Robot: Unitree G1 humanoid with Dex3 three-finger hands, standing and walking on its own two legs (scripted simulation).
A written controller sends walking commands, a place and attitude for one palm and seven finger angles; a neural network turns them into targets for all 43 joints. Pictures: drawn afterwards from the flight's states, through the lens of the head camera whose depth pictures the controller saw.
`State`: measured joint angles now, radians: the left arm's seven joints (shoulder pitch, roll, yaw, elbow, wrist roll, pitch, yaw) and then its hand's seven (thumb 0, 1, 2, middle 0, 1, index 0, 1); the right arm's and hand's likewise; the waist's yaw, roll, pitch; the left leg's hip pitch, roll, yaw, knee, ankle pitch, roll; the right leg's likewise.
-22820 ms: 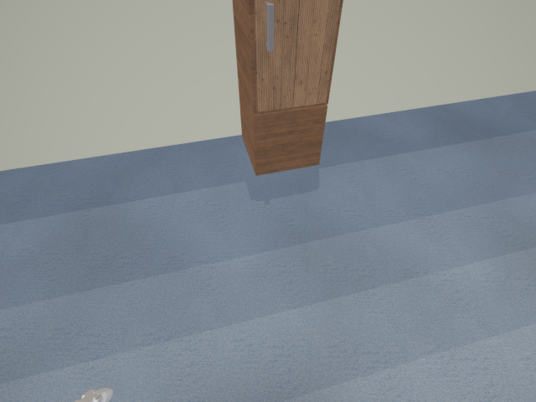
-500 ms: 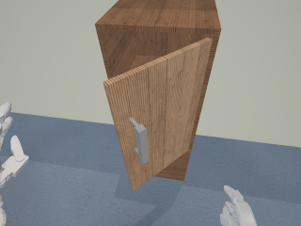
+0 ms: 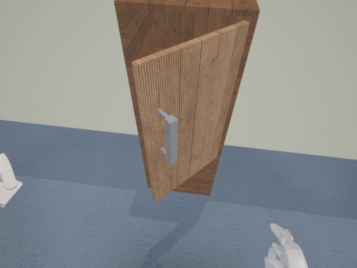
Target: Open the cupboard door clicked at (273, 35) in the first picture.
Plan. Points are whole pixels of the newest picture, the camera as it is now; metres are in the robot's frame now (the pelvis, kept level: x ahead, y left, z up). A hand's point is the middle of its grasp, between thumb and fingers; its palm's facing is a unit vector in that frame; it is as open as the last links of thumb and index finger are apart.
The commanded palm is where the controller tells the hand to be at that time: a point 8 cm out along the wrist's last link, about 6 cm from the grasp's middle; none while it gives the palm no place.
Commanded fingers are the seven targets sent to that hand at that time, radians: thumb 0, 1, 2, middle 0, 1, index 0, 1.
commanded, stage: step back with the hand held close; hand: left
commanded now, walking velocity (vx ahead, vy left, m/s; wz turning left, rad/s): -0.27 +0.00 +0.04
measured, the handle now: (166, 137) +0.42 +0.07 +0.05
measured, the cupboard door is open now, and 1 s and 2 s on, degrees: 47 47 47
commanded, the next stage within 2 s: stop stepping back and stand still in 0.48 s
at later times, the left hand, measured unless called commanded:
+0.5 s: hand out of the picture +0.11 +0.26 +0.17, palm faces +0.46 -0.74 -0.49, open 7.4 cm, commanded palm +0.03 +0.31 +0.19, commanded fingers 0.00 0.90 0.90 -0.20 -0.30 -0.20 -0.30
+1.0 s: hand out of the picture +0.04 +0.21 +0.19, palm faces +0.40 -0.79 -0.46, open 7.4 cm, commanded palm -0.03 +0.25 +0.19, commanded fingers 0.00 0.90 0.90 -0.20 -0.30 -0.20 -0.30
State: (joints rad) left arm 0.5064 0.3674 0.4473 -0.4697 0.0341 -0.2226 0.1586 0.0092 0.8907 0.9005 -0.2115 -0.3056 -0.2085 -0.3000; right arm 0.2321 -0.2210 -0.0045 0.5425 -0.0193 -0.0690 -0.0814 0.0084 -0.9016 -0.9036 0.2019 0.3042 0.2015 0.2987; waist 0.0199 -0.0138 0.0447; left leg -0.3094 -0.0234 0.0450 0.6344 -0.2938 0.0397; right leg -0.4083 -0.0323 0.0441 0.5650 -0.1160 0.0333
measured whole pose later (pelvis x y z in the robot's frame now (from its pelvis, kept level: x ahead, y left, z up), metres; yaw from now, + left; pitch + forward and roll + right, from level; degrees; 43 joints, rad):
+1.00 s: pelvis -0.18 -0.04 +0.00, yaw -2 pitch +1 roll +2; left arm 0.54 0.45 0.45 -0.50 -0.05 -0.21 0.16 0.01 0.89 0.90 -0.21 -0.31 -0.21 -0.30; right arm 0.25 -0.22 0.00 0.65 0.00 -0.15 -0.09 0.01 -0.90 -0.90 0.20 0.30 0.20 0.30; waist -0.04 -0.06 -0.04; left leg -0.35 -0.01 0.06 0.56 -0.24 0.01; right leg -0.23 -0.02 0.01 0.68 -0.46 0.01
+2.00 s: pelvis -0.25 -0.02 +0.02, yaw +1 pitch -2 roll -1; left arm 0.35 0.23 0.01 1.11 0.02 0.03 0.00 0.01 0.93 0.90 -0.20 -0.30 -0.20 -0.30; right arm 0.27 -0.21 0.00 1.07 -0.03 0.05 -0.01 0.00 -0.91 -0.90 0.20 0.30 0.20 0.30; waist 0.03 0.00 0.08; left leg -0.26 0.00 0.02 0.43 -0.14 0.02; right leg -0.21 -0.01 -0.09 0.41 -0.18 -0.02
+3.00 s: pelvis -0.20 -0.03 +0.03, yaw +0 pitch -1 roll +0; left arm 0.10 0.29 0.01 1.15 0.01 -0.02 0.01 0.00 0.91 0.90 -0.20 -0.30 -0.20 -0.30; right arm 0.10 -0.30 -0.01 1.13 -0.02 0.00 -0.01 0.00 -0.91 -0.90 0.20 0.30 0.20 0.30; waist 0.00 0.03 0.07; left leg -0.13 0.01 0.04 0.30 -0.15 0.00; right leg -0.10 0.01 -0.06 0.31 -0.18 -0.03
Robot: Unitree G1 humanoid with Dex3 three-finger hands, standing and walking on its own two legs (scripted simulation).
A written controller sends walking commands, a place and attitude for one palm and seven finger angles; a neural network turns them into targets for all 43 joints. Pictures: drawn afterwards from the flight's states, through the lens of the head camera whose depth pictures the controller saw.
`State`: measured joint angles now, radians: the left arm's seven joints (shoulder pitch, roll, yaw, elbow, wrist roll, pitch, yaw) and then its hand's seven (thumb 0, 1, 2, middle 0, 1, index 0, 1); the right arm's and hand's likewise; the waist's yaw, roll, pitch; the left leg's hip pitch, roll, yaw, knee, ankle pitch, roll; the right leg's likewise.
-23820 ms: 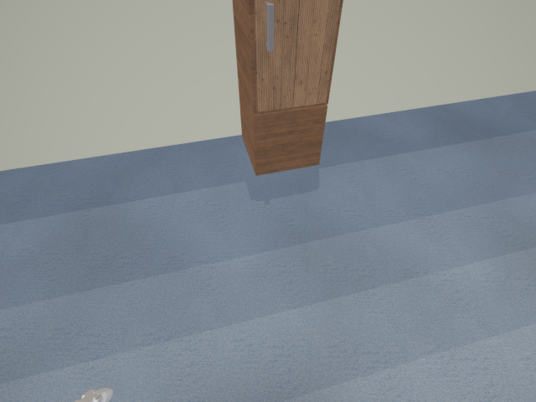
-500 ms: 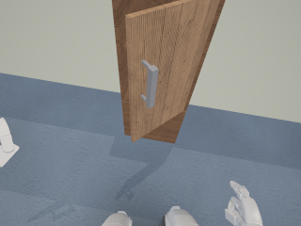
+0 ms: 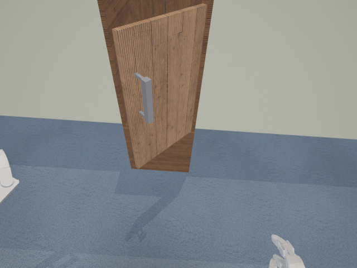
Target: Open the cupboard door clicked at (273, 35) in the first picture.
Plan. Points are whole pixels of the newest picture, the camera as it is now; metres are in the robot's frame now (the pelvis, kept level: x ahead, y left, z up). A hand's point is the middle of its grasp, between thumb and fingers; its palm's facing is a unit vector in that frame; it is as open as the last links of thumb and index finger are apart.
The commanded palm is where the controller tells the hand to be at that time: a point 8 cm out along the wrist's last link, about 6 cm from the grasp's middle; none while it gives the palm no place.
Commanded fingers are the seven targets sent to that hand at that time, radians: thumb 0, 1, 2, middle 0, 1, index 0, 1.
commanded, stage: stop stepping back and stand still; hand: left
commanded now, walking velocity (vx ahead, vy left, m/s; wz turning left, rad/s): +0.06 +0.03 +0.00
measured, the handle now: (143, 98) +0.59 +0.13 +0.05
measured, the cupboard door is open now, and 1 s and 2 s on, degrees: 47 47 47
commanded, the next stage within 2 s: let the arm hang, fingers relaxed in 0.38 s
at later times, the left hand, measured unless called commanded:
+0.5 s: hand (19, 209) +0.17 +0.24 +0.17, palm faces +0.40 -0.77 -0.49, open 7.4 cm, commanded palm none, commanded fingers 0.00 0.90 0.90 -0.20 -0.30 -0.20 -0.30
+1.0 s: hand out of the picture -0.13 +0.22 -0.16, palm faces +0.06 -0.97 -0.22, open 7.3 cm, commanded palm none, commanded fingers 0.00 0.90 0.90 -0.20 -0.30 -0.20 -0.30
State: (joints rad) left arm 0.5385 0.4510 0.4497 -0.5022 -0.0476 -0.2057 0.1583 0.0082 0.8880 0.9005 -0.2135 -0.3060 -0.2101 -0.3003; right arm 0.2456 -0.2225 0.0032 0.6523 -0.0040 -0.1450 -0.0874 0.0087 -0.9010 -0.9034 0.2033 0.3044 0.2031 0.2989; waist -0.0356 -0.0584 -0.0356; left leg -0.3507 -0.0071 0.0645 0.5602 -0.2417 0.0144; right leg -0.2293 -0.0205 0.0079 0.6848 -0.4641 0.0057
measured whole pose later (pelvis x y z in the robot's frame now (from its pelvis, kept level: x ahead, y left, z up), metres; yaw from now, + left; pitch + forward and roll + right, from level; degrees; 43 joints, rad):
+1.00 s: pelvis -0.07 +0.02 +0.02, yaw +2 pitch -2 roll -1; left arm 0.35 0.23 0.01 1.11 0.02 0.03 0.00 0.01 0.93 0.90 -0.20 -0.30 -0.20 -0.30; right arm 0.27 -0.21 0.00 1.07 -0.03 0.05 -0.01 0.00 -0.91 -0.90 0.20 0.30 0.20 0.30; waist 0.03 0.00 0.08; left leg -0.26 0.00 0.02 0.43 -0.14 0.02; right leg -0.21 -0.01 -0.09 0.41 -0.18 -0.02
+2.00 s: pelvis -0.03 +0.01 +0.02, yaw +1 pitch -1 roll +0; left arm 0.10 0.29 0.01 1.15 0.01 -0.02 0.01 0.00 0.91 0.90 -0.20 -0.30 -0.20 -0.30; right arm 0.10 -0.30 -0.01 1.13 -0.02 0.00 -0.01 0.00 -0.91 -0.90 0.20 0.30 0.20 0.30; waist 0.00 0.03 0.07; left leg -0.13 0.01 0.04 0.30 -0.15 0.00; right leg -0.10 0.01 -0.06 0.31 -0.18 -0.03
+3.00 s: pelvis -0.04 -0.03 +0.02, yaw -19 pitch +2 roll +3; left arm 0.24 0.20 0.07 0.96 0.02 0.04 0.02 0.00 0.91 0.90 -0.20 -0.30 -0.20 -0.30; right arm 0.08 -0.23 -0.07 0.94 -0.01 0.06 -0.03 0.00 -0.91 -0.90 0.20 0.30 0.20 0.30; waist 0.03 -0.01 0.14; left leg -0.44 0.03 0.01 1.01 -0.46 -0.06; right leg -0.30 0.07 0.14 0.51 -0.23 -0.07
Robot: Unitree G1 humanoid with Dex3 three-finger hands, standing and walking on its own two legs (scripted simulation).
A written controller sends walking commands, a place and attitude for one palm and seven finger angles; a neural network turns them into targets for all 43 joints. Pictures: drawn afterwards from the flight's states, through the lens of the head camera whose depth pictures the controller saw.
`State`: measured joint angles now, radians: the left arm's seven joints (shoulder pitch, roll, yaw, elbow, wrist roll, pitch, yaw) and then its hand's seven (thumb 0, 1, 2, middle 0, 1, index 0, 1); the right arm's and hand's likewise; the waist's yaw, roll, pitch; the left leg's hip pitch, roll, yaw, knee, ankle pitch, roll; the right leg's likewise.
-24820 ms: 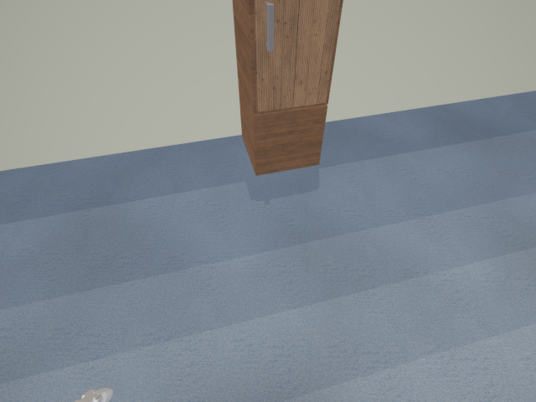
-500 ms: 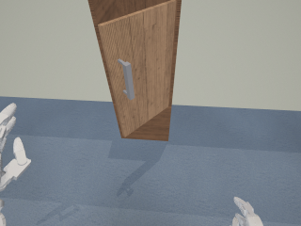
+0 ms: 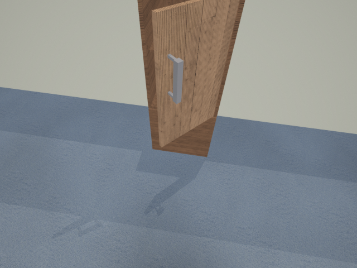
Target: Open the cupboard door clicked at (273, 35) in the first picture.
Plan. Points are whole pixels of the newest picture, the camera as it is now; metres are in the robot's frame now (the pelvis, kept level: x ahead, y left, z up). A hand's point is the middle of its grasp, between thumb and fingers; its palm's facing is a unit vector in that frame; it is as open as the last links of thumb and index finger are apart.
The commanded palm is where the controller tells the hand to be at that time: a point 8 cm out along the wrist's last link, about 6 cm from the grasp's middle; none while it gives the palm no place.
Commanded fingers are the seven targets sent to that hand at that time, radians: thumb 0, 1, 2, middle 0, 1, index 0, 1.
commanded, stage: let the arm hang, fingers relaxed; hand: left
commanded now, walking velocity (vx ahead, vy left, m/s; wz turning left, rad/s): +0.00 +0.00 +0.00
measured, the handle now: (174, 79) +0.67 +0.08 +0.03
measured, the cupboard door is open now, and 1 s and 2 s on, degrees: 47 47 47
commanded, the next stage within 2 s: look to check the result in 0.58 s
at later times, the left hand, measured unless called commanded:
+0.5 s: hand out of the picture +0.08 +0.23 -0.16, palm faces -0.01 -0.95 -0.31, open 7.4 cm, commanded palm none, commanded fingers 0.00 0.90 0.90 -0.20 -0.30 -0.20 -0.30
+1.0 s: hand out of the picture +0.12 +0.22 -0.15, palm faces -0.03 -0.94 -0.33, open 7.4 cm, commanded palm none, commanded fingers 0.00 0.90 0.90 -0.20 -0.30 -0.20 -0.30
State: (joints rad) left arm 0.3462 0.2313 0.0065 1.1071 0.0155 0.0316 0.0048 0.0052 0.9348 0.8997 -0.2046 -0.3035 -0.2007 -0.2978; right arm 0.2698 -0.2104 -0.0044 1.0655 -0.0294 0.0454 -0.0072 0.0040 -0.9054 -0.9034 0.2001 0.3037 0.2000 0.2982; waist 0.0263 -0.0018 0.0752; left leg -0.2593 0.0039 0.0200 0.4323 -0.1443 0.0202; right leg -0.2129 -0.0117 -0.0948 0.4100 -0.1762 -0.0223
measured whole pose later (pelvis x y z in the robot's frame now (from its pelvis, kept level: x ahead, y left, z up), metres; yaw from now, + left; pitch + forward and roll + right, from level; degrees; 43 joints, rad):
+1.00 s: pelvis +0.05 -0.02 +0.01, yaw -1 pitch -1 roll +0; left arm 0.10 0.29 0.01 1.15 0.01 -0.02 0.01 0.00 0.91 0.90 -0.20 -0.30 -0.20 -0.30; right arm 0.10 -0.30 -0.01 1.13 -0.02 0.00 -0.01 0.00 -0.91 -0.90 0.20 0.30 0.20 0.30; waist 0.00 0.03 0.07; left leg -0.13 0.01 0.04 0.30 -0.15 0.00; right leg -0.10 0.01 -0.06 0.31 -0.18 -0.03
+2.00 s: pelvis +0.03 -0.06 +0.00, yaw -22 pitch +2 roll +3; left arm 0.24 0.20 0.07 0.96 0.02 0.04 0.02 0.00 0.91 0.90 -0.20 -0.30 -0.20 -0.30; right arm 0.08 -0.23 -0.07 0.94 -0.01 0.06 -0.03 0.00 -0.91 -0.90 0.20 0.30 0.20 0.30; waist 0.03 -0.01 0.14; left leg -0.44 0.03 0.01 1.01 -0.46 -0.06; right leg -0.30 0.07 0.14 0.51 -0.23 -0.07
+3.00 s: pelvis +0.06 -0.10 +0.00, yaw -59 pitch +2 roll -2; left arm 0.12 0.26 0.08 0.87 0.02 0.05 -0.07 0.00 0.91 0.90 -0.20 -0.30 -0.19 -0.30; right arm 0.37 -0.23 -0.03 0.95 -0.05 -0.02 -0.01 0.00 -0.90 -0.90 0.20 0.30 0.20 0.30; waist -0.02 0.00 0.06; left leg -0.16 0.16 0.17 0.42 -0.28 -0.06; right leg -0.48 -0.05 -0.07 0.83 -0.36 0.02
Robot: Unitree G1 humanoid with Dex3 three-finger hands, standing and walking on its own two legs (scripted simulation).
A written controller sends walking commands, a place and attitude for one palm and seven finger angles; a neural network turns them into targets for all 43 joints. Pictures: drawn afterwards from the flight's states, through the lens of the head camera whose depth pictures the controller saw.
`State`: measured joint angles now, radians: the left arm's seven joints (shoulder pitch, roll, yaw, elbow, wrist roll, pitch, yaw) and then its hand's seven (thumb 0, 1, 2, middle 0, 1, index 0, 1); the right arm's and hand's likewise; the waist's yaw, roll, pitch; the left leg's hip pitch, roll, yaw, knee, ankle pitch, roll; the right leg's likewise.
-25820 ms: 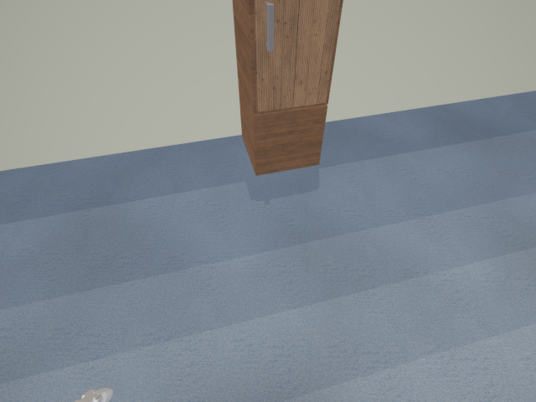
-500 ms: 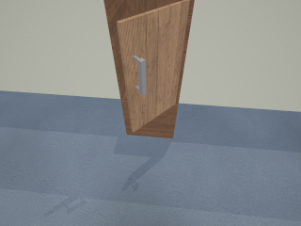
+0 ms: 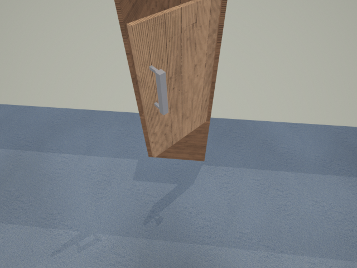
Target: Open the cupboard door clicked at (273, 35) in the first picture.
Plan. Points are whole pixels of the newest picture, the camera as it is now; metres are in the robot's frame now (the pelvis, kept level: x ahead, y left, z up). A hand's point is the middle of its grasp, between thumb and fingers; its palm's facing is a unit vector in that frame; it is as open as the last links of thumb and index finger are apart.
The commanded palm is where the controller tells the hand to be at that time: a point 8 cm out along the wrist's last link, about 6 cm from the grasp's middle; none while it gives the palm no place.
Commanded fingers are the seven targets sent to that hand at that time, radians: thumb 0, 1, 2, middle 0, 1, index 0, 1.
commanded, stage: look to check the result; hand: left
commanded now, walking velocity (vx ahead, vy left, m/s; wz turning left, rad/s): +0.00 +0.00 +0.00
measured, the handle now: (158, 91) +0.62 +0.10 +0.02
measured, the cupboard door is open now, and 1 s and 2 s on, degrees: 47 47 47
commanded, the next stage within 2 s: walk to a spot facing it in 0.20 s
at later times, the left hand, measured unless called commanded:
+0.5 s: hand out of the picture +0.08 +0.21 -0.17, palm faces -0.05 -0.95 -0.31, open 7.4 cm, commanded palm none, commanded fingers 0.00 0.90 0.90 -0.20 -0.30 -0.20 -0.30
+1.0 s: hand out of the picture +0.08 +0.15 -0.17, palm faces -0.27 -0.92 -0.30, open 7.4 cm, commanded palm none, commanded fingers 0.00 0.90 0.90 -0.20 -0.30 -0.20 -0.30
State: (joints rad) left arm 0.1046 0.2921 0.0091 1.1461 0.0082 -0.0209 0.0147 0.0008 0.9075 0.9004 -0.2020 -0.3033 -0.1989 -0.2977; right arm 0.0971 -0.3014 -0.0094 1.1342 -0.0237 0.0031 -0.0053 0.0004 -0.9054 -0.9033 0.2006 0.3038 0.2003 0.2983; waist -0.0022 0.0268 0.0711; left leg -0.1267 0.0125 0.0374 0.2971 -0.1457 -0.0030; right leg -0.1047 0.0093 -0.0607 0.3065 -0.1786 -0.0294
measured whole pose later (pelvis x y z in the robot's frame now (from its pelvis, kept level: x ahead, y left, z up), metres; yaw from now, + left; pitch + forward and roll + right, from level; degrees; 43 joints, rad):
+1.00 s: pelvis -0.01 -0.04 -0.01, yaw -21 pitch +2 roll +3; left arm 0.24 0.20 0.07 0.96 0.02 0.04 0.02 0.00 0.91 0.90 -0.20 -0.30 -0.20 -0.30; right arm 0.08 -0.23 -0.07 0.94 -0.01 0.06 -0.03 0.00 -0.91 -0.90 0.20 0.30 0.20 0.30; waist 0.03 -0.01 0.14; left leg -0.44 0.03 0.01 1.01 -0.46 -0.06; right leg -0.30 0.07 0.14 0.51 -0.23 -0.07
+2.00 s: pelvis +0.02 -0.09 -0.01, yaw -58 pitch +2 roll -2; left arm 0.12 0.26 0.08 0.87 0.02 0.05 -0.07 0.00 0.91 0.90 -0.20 -0.30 -0.19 -0.30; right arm 0.37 -0.23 -0.03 0.95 -0.05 -0.02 -0.01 0.00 -0.90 -0.90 0.20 0.30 0.20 0.30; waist -0.02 0.00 0.06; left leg -0.16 0.16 0.17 0.42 -0.28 -0.06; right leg -0.48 -0.05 -0.07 0.83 -0.36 0.02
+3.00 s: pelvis +0.10 -0.49 -0.01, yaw -80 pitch +1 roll +0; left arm 0.25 0.20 0.07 1.05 0.02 -0.06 0.00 -0.01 0.94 0.90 -0.20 -0.30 -0.20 -0.30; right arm 0.23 -0.18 -0.05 1.01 -0.03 -0.02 0.02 0.00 -0.91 -0.90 0.20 0.30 0.20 0.30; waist -0.01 -0.03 0.05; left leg -0.49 0.14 0.10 0.80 -0.28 -0.05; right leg -0.14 0.01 -0.08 0.40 -0.28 -0.05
